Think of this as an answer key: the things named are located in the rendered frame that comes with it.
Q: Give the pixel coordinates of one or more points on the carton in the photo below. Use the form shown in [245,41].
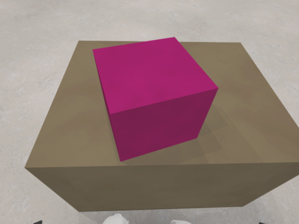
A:
[155,93]

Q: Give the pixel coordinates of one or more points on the pedestal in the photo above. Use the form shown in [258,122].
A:
[248,144]

